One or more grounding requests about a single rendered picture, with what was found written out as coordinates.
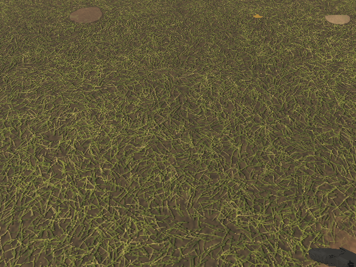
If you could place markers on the robot right hand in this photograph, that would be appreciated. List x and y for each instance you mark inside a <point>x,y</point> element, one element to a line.
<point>333,257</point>

